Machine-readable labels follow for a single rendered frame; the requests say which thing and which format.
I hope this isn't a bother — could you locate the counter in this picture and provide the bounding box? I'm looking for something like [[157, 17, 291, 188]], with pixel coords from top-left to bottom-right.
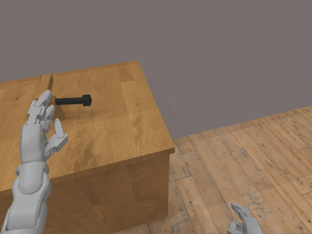
[[0, 60, 175, 234]]

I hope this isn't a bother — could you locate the tap lever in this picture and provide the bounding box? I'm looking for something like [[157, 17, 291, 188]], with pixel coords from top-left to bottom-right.
[[55, 95, 92, 106]]

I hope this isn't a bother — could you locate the left robot forearm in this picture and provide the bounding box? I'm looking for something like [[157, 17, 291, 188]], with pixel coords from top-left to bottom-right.
[[0, 161, 52, 234]]

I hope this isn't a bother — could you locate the robot right hand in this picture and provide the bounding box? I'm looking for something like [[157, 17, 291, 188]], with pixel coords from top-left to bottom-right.
[[227, 202, 263, 234]]

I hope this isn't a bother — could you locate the robot left hand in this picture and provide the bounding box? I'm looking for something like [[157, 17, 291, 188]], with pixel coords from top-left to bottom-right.
[[20, 90, 68, 164]]

